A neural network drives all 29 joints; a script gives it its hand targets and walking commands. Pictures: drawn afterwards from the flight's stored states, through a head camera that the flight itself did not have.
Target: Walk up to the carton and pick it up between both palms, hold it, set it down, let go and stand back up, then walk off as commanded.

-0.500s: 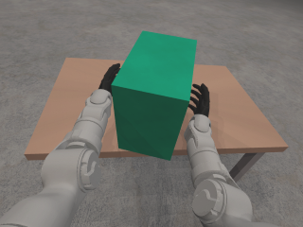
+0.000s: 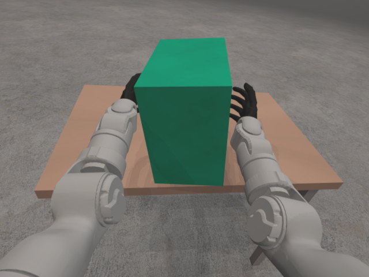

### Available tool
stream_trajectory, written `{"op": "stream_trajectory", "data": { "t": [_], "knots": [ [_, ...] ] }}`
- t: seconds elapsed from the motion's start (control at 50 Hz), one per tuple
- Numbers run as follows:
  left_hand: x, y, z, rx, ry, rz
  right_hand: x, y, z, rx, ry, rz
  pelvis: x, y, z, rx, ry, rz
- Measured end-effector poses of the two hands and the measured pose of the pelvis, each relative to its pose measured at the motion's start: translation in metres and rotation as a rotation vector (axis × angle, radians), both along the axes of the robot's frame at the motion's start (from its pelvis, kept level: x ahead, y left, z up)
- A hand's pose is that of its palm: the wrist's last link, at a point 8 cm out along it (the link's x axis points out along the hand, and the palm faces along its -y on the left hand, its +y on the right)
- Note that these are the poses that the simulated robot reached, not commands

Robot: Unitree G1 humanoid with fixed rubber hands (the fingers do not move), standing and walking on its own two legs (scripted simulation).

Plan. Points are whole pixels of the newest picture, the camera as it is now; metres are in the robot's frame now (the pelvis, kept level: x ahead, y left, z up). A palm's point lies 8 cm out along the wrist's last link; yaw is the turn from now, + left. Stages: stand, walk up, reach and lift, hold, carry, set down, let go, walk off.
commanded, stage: reach and lift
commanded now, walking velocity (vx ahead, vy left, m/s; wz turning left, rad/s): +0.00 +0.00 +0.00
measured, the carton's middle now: (190, 109) +0.47 -0.04 +0.18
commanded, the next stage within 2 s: hold in 1.98 s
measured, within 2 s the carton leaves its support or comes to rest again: neither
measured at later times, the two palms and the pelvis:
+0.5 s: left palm (128, 88) +0.41 +0.11 +0.26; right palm (254, 105) +0.38 -0.15 +0.25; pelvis -0.01 +0.00 +0.00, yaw +0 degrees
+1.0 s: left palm (134, 81) +0.40 +0.10 +0.28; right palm (265, 94) +0.38 -0.16 +0.28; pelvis -0.01 +0.00 +0.00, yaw +0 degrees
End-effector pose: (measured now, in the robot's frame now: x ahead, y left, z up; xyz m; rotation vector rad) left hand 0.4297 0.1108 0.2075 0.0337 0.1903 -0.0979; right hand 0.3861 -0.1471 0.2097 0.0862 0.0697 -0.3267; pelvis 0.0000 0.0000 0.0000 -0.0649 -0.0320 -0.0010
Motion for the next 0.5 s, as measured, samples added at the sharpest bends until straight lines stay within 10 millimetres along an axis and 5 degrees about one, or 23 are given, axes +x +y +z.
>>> {"op": "stream_trajectory", "data": {
  "t": [0.5],
  "knots": [
    [-0.020, -0.002, 0.051, 0.037, 0.037, 0.056, -0.008, -0.003, 0.041, -0.070, 0.074, 0.056, -0.009, -0.002, -0.001, 0.003, -0.041, 0.002]
  ]
}}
